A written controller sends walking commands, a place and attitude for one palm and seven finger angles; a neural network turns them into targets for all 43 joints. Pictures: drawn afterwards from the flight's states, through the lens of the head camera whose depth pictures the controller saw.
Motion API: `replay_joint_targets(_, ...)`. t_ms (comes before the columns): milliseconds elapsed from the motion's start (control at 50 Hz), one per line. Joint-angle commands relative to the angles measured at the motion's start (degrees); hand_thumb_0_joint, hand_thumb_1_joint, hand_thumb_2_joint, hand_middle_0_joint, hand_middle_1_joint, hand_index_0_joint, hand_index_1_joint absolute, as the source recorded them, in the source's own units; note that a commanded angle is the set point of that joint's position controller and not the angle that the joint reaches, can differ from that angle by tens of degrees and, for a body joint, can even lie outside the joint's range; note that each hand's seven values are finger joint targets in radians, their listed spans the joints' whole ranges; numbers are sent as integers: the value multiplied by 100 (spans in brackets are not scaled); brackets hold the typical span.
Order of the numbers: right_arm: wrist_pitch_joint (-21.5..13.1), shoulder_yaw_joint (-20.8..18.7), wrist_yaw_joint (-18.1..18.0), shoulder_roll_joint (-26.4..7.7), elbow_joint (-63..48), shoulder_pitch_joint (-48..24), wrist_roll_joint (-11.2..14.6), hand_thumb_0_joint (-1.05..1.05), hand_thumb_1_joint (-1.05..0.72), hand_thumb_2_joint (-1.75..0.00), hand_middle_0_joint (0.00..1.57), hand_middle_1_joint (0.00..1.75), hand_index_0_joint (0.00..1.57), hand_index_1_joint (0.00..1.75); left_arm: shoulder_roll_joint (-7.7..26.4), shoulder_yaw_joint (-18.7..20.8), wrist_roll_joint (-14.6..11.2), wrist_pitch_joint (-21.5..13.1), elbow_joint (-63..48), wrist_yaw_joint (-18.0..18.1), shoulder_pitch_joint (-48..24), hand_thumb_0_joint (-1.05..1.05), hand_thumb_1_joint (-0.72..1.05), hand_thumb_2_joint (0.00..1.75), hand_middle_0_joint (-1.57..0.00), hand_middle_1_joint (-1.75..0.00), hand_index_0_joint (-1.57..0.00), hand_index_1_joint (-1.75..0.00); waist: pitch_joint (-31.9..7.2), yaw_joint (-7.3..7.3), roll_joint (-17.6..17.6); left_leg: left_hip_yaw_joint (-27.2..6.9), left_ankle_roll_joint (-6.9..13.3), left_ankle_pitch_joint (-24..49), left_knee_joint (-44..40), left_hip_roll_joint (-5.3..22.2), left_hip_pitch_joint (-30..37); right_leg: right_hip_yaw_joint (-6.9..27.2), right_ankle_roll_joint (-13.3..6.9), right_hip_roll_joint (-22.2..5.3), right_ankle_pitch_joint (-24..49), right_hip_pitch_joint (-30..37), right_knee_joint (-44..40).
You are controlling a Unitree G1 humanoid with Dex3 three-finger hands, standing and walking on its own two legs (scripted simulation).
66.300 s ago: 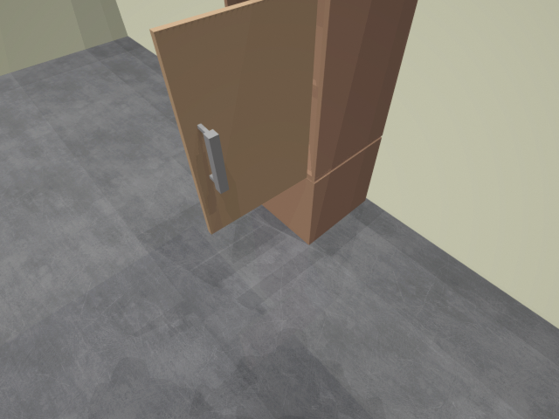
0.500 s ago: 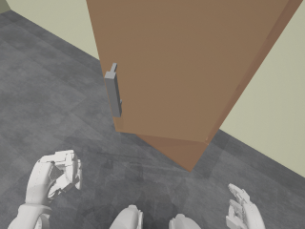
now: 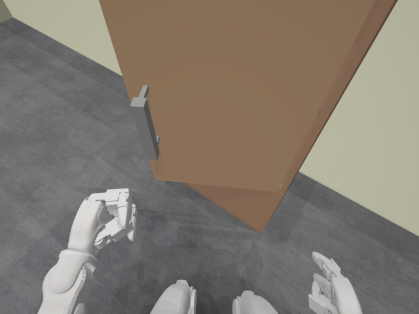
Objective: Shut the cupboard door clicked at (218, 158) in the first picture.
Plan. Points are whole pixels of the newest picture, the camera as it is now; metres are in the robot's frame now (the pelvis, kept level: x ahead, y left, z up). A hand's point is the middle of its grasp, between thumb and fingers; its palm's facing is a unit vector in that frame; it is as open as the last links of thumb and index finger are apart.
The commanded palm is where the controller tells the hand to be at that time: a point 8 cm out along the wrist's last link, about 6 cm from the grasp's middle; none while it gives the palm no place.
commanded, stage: bring the fist close to the handle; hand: left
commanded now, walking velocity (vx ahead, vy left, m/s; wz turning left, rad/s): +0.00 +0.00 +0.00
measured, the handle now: (149, 124) +0.49 +0.17 +0.05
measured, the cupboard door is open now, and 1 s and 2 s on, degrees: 30 30 17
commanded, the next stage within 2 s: push the door shut along its arc in 1.06 s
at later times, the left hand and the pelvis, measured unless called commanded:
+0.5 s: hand (151, 172) +0.36 +0.14 +0.06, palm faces -0.05 -1.00 -0.03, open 3.1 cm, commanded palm +0.35 +0.19 +0.06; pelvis +0.01 +0.00 +0.01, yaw -1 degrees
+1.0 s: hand (158, 164) +0.38 +0.13 +0.05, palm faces -0.05 -1.00 -0.03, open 3.1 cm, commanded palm +0.37 +0.18 +0.06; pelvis +0.00 +0.00 +0.01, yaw -1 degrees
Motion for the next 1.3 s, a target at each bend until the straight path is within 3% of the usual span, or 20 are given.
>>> replay_joint_targets(0, -238, -333, -63, -712, -732, -157, -11, 0, -90, -90, 20, 30, 20, 30, 801, 742, -68, -536, -1039, 408, -1259, 0, 90, 90, -130, -150, -130, -150, -1338, -33, -95, -531, -204, 1134, -1095, 101, 1136, 678, 165, -155, 1105, 815, -1135)
replay_joint_targets(60, -179, -336, -15, -721, -581, -122, -15, 0, -90, -90, 20, 30, 20, 30, 717, 716, 14, -612, -363, 510, -1590, 0, 90, 90, -130, -150, -130, -150, -1157, -91, -230, -489, -202, 960, -1050, 92, 908, 762, 183, -181, 902, 736, -1193)
replay_joint_targets(200, -87, -403, 24, -815, -516, 45, 40, 0, -90, -90, 20, 30, 20, 30, 427, 131, 119, -479, -65, 255, -2417, 0, 90, 90, -130, -150, -130, -150, -1728, -186, 71, -541, -202, 1385, -1196, 133, 1582, 682, 194, -202, 1474, 795, -1190)
replay_joint_targets(260, -70, -424, 5, -813, -413, 82, 22, 0, -90, -90, 20, 30, 20, 30, 580, 346, 92, -588, -88, 425, -2893, 0, 90, 90, -130, -150, -130, -150, -1879, -201, -104, -552, -211, 1547, -1204, 143, 1721, 654, 202, -193, 1639, 856, -1176)
replay_joint_targets(340, 15, -404, 53, -767, -241, 108, -34, 0, -90, -90, 20, 30, 20, 30, 567, 517, 199, -736, 573, 742, -3238, 0, 90, 90, -130, -150, -130, -150, -1669, -187, -271, -485, -215, 1596, -1154, 116, 1471, 668, 210, -200, 1773, 843, -1104)
replay_joint_targets(380, 81, -428, 85, -795, -222, 165, -57, 0, -90, -90, 20, 30, 20, 30, 750, 716, 295, -784, 849, 838, -3253, 0, 90, 90, -130, -150, -130, -150, -1743, -119, -264, -448, -214, 1718, -1126, 100, 1387, 702, 198, -199, 1942, 961, -1050)
replay_joint_targets(420, 139, -440, 148, -765, -243, 164, -55, 0, -90, -90, 20, 30, 20, 30, 489, 446, 399, -822, 994, 829, -3269, 0, 90, 90, -130, -150, -130, -150, -1864, -100, -88, -426, -247, 1862, -1171, 105, 1604, 679, 195, -215, 2078, 919, -1023)
replay_joint_targets(460, 190, -463, 180, -786, -225, 202, -50, 0, -90, -90, 20, 30, 20, 30, 296, 217, 418, -796, 1072, 785, -3507, 0, 90, 90, -130, -150, -130, -150, -1918, -191, 50, -444, -255, 1901, -1173, 131, 1840, 640, 206, -203, 2048, 732, -1068)
replay_joint_targets(500, 239, -465, 177, -814, -170, 267, -33, 0, -90, -90, 20, 30, 20, 30, 278, 155, 412, -756, 1322, 737, -3891, 0, 90, 90, -130, -150, -130, -150, -1788, -310, -142, -467, -232, 1810, -1171, 136, 1759, 655, 221, -193, 2005, 707, -1138)
replay_joint_targets(560, 283, -473, 136, -824, -110, 286, -20, 0, -90, -90, 20, 30, 20, 30, 360, 223, 394, -812, 1506, 748, -4555, 0, 90, 90, -130, -150, -130, -150, -1766, -395, -327, -478, -217, 1599, -1167, 135, 1663, 690, 231, -197, 1851, 696, -1188)
replay_joint_targets(640, 277, -460, 124, -802, 31, 323, -55, 0, -90, -90, 20, 30, 20, 30, 466, 389, 423, -1051, 1774, 890, -5296, 0, 90, 90, -130, -150, -130, -150, -1978, -408, -165, -494, -232, 1618, -1099, 116, 1697, 703, 217, -202, 1856, 644, -1101)
replay_joint_targets(720, 348, -488, 213, -820, 31, 402, -96, 0, -90, -90, 20, 30, 20, 30, 631, 669, 505, -1125, 2163, 955, -4715, 0, 90, 90, -130, -150, -130, -150, -2307, -181, 1, -462, -272, 1920, -1137, 107, 1874, 681, 204, -182, 2081, 748, -1035)
replay_joint_targets(800, 470, -497, 265, -824, -70, 455, -64, 0, -90, -90, 20, 30, 20, 30, 650, 656, 523, -1023, 2291, 831, -4445, 0, 90, 90, -130, -150, -130, -150, -2199, -146, -174, -383, -246, 1968, -1215, 101, 1690, 720, 224, -182, 2281, 1007, -1110)
replay_joint_targets(860, 530, -487, 250, -808, -115, 439, -28, 0, -90, -90, 20, 30, 20, 30, 435, 444, 438, -991, 2256, 766, -4685, 0, 90, 90, -130, -150, -130, -150, -1797, -304, -444, -348, -191, 1615, -1272, 92, 1484, 765, 256, -182, 2021, 1001, -1302)
replay_joint_targets(960, 459, -499, 183, -808, -9, 403, -41, 0, -90, -90, 20, 30, 20, 30, 415, 415, 395, -1308, 2114, 803, -5264, 0, 90, 90, -130, -150, -130, -150, -1747, -408, -358, -388, -182, 1284, -1222, 95, 1552, 784, 247, -197, 1574, 726, -1337)
replay_joint_targets(1000, 427, -501, 165, -826, 85, 413, -57, 0, -90, -90, 20, 30, 20, 30, 621, 558, 452, -1428, 2172, 844, -5458, 0, 90, 90, -130, -150, -130, -150, -1859, -387, -127, -424, -197, 1288, -1180, 95, 1619, 792, 228, -201, 1549, 619, -1258)
replay_joint_targets(1080, 413, -523, 214, -840, 80, 468, -87, 0, -90, -90, 20, 30, 20, 30, 439, 386, 532, -1436, 2266, 840, -5163, 0, 90, 90, -130, -150, -130, -150, -2233, -331, 105, -477, -227, 1584, -1194, 98, 1957, 702, 209, -176, 1750, 568, -1137)
replay_joint_targets(1160, 517, -504, 227, -845, 41, 446, -53, 0, -90, -90, 20, 30, 20, 30, 604, 562, 516, -1183, 2616, 799, -4915, 0, 90, 90, -130, -150, -130, -150, -2014, -288, -215, -396, -210, 1500, -1241, 87, 1632, 764, 245, -183, 1791, 785, -1256)
replay_joint_targets(1220, 551, -476, 171, -831, 79, 464, -29, 0, -90, -90, 20, 30, 20, 30, 731, 577, 525, -1159, 2753, 731, -5637, 0, 90, 90, -130, -150, -130, -150, -1759, -473, -448, -382, -159, 1292, -1193, 78, 1346, 847, 282, -208, 1698, 802, -1320)
replay_joint_targets(1280, 512, -462, 126, -854, 106, 479, -37, 0, -90, -90, 20, 30, 20, 30, 1010, 746, 483, -1313, 2731, 623, -6159, 0, 90, 90, -130, -150, -130, -150, -1883, -475, -219, -380, -152, 1276, -1098, 67, 1323, 929, 248, -208, 1673, 841, -1280)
